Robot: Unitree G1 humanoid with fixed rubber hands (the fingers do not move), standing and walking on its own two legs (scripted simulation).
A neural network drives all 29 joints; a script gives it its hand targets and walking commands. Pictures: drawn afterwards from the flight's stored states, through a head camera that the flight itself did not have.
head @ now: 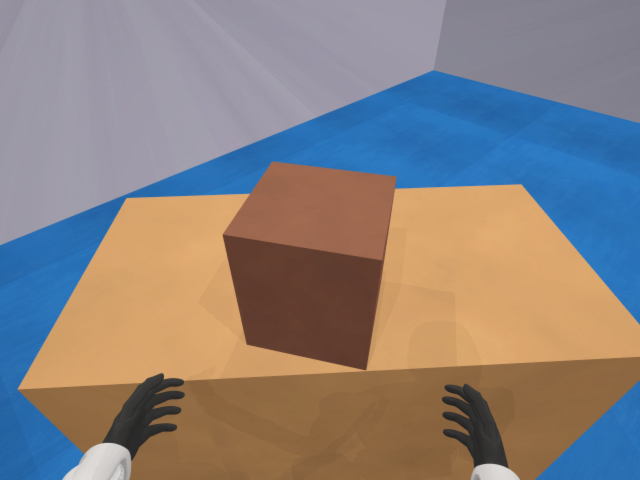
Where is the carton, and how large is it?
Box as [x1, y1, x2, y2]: [223, 161, 396, 369]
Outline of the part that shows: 272,161 223,233 224,243 246,343 264,348 365,369 381,278 396,176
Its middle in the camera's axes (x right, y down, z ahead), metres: +0.00 +0.04 +0.64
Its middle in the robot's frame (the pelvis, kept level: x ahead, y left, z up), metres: +0.45 -0.01 +0.03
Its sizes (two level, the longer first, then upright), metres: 0.210 0.200 0.250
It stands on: a pedestal, 0.67 m high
